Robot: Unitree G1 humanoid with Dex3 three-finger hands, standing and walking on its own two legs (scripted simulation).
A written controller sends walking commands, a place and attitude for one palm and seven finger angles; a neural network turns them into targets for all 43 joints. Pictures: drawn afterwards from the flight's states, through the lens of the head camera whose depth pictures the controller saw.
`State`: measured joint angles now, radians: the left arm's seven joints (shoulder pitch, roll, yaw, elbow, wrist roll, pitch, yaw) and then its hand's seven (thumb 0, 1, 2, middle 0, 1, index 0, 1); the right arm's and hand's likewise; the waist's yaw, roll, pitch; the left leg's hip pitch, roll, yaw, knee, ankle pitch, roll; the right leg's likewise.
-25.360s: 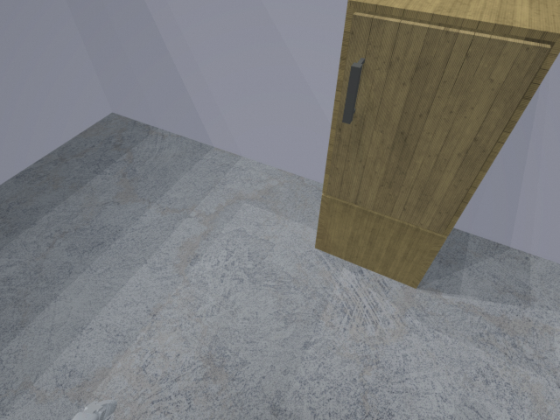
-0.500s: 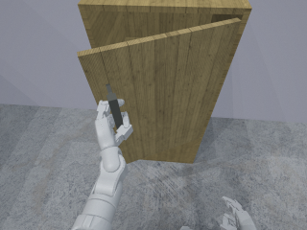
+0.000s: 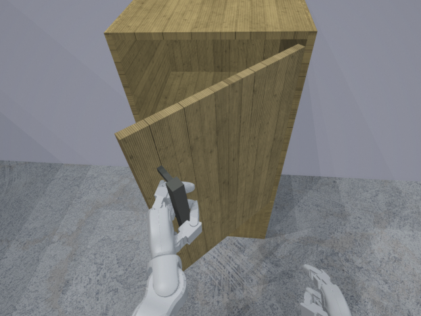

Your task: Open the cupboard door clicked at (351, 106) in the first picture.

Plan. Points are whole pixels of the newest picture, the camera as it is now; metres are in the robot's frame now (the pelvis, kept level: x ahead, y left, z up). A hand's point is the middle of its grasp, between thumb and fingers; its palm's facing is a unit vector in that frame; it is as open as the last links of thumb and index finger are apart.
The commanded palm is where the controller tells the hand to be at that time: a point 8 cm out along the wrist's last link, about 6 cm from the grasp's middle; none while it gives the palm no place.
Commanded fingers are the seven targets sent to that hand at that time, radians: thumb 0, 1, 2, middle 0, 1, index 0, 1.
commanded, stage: open thumb and fingers to let go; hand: left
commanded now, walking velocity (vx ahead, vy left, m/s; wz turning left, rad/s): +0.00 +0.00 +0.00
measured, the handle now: (175, 200) +0.32 +0.07 +0.06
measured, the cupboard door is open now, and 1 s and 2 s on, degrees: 44 39 44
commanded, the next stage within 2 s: slide the hand sideways off the handle in 0.80 s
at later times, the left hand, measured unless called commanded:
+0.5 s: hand (178, 216) +0.29 +0.06 +0.06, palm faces +0.27 -0.96 -0.03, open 12.6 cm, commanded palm +0.24 +0.09 +0.06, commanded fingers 0.00 -0.50 0.30 -0.26 -0.95 -0.26 -0.95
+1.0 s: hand (182, 225) +0.27 +0.06 +0.06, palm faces +0.06 -1.00 -0.06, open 16.1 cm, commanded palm +0.24 +0.08 +0.06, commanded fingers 0.00 -0.50 0.30 -0.15 -0.30 -0.15 -0.30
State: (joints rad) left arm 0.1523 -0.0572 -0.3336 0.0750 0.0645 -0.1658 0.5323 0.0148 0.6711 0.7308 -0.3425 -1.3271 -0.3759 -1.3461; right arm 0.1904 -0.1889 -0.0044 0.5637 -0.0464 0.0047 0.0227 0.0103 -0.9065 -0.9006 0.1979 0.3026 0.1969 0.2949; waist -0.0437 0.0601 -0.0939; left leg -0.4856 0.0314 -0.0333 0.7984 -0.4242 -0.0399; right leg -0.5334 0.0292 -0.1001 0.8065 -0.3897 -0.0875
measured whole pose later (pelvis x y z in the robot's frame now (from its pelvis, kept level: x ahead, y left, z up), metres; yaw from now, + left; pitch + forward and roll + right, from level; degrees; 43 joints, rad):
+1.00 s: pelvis -0.01 +0.03 -0.01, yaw +0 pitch +7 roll +0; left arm 0.07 -0.05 -0.31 0.10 0.08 -0.17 0.37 -0.01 -0.49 0.30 -0.23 -0.41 -0.15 -0.46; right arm 0.21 -0.18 0.01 0.54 -0.03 -0.02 0.04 0.01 -0.91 -0.90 0.20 0.30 0.20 0.30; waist 0.00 0.05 -0.08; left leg -0.57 0.00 -0.02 0.89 -0.44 -0.01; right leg -0.61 -0.01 -0.08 0.89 -0.40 -0.05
